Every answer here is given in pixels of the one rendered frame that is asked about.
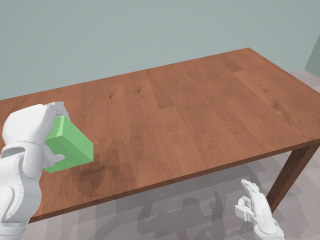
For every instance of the left robot hand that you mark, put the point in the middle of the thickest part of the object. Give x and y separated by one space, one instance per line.
33 125

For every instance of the right robot forearm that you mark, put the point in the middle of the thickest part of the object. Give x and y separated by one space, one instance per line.
267 228

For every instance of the sponge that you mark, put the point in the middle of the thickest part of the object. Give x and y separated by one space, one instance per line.
66 139

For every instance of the left robot forearm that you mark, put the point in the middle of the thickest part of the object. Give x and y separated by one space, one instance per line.
20 193

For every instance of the right robot hand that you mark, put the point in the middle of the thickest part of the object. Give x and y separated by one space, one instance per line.
247 209

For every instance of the table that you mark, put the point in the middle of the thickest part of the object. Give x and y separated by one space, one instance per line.
163 125

